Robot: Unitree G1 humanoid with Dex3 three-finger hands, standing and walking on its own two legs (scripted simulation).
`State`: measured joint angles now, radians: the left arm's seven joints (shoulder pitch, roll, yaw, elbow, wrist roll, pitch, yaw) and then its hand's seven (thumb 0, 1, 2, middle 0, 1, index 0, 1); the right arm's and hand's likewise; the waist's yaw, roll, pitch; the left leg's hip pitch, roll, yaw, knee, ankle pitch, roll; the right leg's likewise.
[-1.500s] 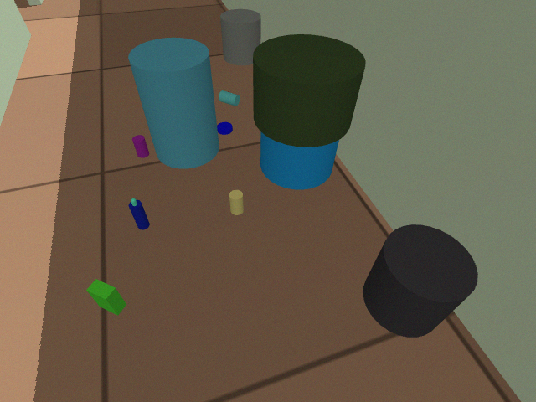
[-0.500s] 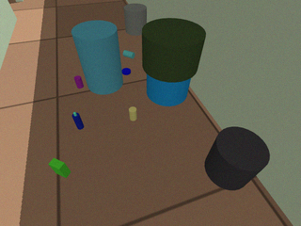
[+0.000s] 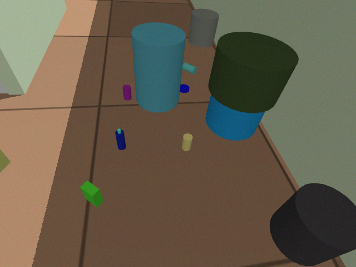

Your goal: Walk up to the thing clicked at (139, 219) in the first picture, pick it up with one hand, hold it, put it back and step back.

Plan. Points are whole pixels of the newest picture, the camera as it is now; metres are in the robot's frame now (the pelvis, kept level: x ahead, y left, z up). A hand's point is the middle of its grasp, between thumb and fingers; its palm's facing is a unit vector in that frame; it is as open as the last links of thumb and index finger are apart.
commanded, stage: walk up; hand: left
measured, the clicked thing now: (120, 138) +1.01 +0.32 -0.65
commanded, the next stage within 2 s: none
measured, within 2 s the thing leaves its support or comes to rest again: neither
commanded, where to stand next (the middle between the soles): +0.72 +0.06 m, yaw +9 degrees
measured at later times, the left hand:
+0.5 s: hand (68, 215) +0.28 +0.28 -0.11, palm faces +0.11 -0.91 -0.39, open 7.4 cm
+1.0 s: hand (66, 188) +0.37 +0.32 -0.14, palm faces +0.12 -0.94 -0.32, open 7.4 cm
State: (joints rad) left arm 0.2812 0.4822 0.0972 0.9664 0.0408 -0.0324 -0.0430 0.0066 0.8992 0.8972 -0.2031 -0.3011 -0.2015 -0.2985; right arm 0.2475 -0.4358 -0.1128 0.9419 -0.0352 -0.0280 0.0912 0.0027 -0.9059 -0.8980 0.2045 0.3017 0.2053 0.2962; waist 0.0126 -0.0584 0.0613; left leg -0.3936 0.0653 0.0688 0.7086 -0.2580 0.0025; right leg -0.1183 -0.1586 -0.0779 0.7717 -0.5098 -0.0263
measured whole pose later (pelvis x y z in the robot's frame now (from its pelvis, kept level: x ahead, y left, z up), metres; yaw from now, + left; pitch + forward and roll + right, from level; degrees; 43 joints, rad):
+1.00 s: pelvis +0.41 +0.05 +0.02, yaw +10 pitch -3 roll +0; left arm 0.38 0.44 0.04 0.88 0.01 -0.04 -0.05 0.01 0.90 0.90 -0.20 -0.30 -0.20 -0.30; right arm 0.26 -0.38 -0.04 0.80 0.00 -0.09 0.04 0.00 -0.90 -0.90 0.21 0.30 0.21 0.30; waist 0.02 -0.08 0.08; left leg -0.29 0.02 0.10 0.56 -0.22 0.04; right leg -0.42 -0.05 0.02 1.08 -0.38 -0.04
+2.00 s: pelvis +0.65 +0.04 +0.00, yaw +9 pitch -3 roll -1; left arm 0.26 0.40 0.03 0.96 0.03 -0.04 0.00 0.00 0.90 0.90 -0.20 -0.30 -0.20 -0.30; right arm 0.20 -0.40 -0.02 0.91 0.00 0.00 0.01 0.00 -0.90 -0.90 0.21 0.30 0.21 0.30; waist 0.00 0.01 0.08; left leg -0.37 0.07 0.03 0.74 -0.36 0.00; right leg -0.32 -0.03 -0.05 0.68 -0.30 0.00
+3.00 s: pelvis +0.69 +0.05 +0.03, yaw +10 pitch -3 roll +0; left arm 0.10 0.35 0.01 1.18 0.01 -0.02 0.00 0.01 0.90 0.90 -0.20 -0.30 -0.20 -0.30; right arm 0.08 -0.35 0.00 1.17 -0.01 0.00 0.01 0.00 -0.90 -0.90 0.21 0.30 0.21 0.30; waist 0.00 0.00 0.04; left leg -0.13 0.03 0.02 0.35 -0.18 -0.01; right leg -0.09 -0.04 -0.06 0.32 -0.19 0.03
